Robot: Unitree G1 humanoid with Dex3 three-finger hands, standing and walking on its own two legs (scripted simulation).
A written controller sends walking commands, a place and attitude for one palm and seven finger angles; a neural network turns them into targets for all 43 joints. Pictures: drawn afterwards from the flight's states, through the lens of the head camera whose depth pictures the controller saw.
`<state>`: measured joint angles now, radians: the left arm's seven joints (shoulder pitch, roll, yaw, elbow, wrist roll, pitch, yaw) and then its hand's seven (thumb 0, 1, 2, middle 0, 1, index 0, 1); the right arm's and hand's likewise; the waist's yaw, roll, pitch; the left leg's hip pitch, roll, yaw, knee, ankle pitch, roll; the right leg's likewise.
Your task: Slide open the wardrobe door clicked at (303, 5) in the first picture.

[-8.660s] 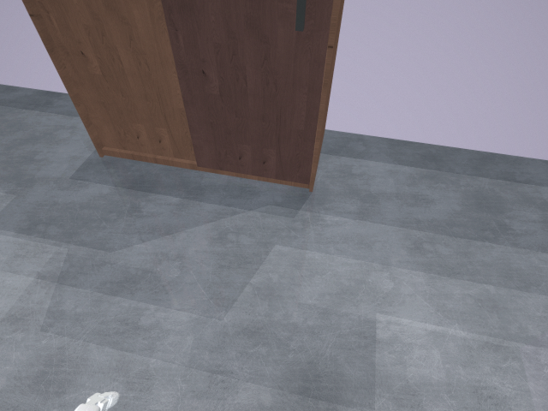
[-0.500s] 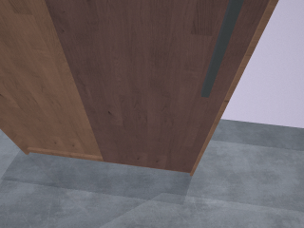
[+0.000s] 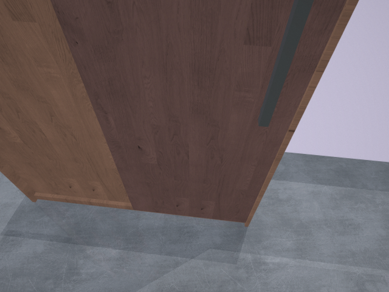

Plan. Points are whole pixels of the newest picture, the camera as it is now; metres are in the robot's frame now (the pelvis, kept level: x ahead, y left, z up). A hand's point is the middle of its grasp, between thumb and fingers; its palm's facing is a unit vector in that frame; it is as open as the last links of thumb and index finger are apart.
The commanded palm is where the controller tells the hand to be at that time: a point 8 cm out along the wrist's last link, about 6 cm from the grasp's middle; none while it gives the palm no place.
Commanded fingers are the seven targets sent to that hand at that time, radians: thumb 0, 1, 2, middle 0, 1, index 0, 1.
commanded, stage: shuffle to correct the standing spot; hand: right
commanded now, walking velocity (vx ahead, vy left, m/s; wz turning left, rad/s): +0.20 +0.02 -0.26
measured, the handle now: (279, 64) +0.56 -0.15 +0.20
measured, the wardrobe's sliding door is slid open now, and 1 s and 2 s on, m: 0.00 0.00 0.00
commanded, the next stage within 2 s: come to a stop and stand still in 0.30 s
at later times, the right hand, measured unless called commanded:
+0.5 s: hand (268, 278) +0.20 -0.17 -0.18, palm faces +0.01 +0.98 -0.22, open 7.3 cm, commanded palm none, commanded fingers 0.00 -0.90 -0.90 0.20 0.30 0.20 0.30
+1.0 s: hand out of the picture +0.15 -0.20 -0.19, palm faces +0.16 +0.97 -0.19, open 7.4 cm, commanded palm none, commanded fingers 0.00 -0.90 -0.90 0.20 0.30 0.20 0.30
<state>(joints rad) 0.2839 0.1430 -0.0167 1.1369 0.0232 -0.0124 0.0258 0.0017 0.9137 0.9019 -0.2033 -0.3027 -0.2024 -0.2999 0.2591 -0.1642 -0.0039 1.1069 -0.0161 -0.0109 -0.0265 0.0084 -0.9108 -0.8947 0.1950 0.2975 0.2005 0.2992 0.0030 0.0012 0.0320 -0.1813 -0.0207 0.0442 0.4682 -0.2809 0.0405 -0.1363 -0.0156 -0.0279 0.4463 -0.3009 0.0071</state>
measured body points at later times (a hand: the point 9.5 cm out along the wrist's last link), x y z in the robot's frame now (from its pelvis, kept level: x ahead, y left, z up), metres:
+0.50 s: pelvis +0.12 +0.02 -0.02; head +0.17 +0.03 +0.43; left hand -0.02 +0.21 -0.16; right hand +0.20 -0.22 -0.16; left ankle +0.22 +0.14 -0.73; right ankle -0.03 -0.12 -0.74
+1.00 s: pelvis +0.12 +0.00 -0.01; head +0.14 -0.04 +0.44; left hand +0.24 +0.22 -0.13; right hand +0.14 -0.25 -0.17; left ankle +0.13 +0.14 -0.68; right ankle +0.14 -0.09 -0.74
